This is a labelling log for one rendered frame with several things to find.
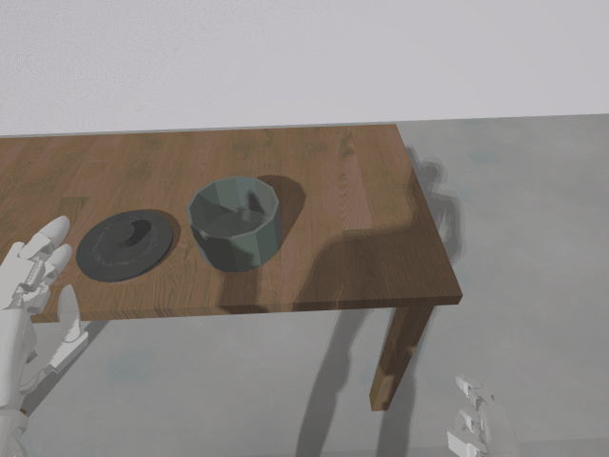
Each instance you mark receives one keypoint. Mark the lid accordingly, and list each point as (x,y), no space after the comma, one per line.
(100,262)

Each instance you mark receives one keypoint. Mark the left robot forearm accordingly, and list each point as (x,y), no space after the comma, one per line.
(13,424)

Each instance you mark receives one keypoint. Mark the robot left hand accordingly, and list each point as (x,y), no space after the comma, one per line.
(25,276)

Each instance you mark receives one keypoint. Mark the robot right hand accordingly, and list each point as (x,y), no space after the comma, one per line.
(493,432)

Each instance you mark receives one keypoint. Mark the knob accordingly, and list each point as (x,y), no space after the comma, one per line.
(121,235)

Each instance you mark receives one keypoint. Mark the pot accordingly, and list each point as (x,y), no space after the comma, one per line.
(236,223)

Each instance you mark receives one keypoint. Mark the table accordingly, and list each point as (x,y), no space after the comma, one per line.
(357,231)

